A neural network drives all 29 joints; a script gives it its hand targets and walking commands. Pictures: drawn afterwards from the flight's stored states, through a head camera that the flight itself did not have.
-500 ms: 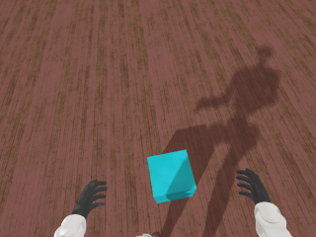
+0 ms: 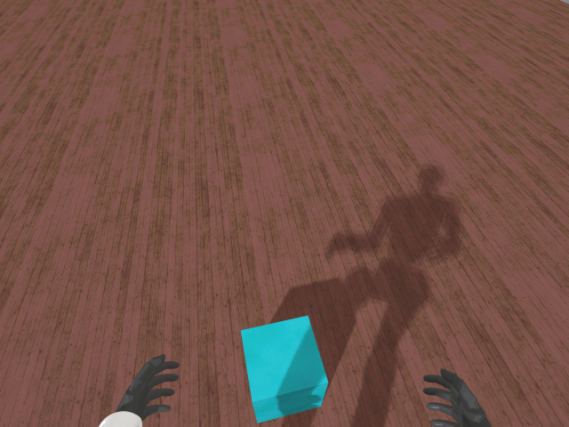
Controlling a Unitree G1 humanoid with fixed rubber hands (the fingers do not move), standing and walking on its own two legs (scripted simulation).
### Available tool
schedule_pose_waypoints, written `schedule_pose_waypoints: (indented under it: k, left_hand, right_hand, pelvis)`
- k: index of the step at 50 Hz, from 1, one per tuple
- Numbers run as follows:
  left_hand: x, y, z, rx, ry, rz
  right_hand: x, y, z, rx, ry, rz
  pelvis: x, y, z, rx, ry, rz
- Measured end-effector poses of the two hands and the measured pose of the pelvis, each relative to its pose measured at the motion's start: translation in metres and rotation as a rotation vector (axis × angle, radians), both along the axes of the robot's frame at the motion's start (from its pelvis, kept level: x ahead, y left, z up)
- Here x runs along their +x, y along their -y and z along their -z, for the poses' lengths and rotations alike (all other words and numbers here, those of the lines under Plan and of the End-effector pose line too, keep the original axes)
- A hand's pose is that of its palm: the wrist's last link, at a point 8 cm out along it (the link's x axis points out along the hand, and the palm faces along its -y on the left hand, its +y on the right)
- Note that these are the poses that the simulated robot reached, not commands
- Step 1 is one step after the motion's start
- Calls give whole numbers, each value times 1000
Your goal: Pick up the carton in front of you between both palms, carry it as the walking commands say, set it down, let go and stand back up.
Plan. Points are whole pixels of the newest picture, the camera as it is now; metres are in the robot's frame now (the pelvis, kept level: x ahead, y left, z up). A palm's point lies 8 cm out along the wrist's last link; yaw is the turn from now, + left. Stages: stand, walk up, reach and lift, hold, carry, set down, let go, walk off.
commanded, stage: let go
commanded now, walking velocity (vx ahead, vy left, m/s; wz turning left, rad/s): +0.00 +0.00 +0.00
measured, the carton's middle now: (282, 369) +0.42 +0.03 -0.65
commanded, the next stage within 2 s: stand in 0.16 s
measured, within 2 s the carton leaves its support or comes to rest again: neither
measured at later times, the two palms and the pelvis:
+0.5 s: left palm out of the picture +0.14 +0.30 -0.10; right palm out of the picture +0.13 -0.28 -0.07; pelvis +0.01 +0.01 +0.00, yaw +0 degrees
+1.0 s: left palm out of the picture +0.13 +0.31 -0.10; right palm out of the picture +0.12 -0.28 -0.08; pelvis +0.01 +0.02 +0.00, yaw -1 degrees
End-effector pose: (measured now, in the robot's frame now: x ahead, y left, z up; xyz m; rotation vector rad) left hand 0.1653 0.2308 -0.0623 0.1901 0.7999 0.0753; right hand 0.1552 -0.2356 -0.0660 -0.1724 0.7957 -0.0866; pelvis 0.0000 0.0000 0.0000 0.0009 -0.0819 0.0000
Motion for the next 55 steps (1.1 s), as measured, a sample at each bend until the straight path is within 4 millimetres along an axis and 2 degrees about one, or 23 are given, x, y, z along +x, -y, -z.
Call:
schedule_pose_waypoints:
  k: [9,16,21,38,55]
  left_hand:
    - [-7,-15,-2,38,-6,-34]
    - [-18,-48,20,117,-34,-42]
    - [-25,-61,31,137,-93,-37]
    - [-16,-72,37,153,-150,-32]
    - [-46,-81,40,167,-228,-49]
  right_hand:
    - [-3,-9,4,-19,6,-10]
    - [-22,25,10,-173,-80,12]
    - [-25,42,7,-223,-118,40]
    - [-20,37,15,-218,-169,60]
    - [-45,47,18,-226,-233,81]
  pelvis:
    - [-6,-7,3,-3,16,-7]
    - [-2,-10,5,-5,-60,0]
    - [5,-12,3,-7,-76,5]
    - [18,-20,0,-7,-66,11]
    - [8,-20,-5,-5,-45,15]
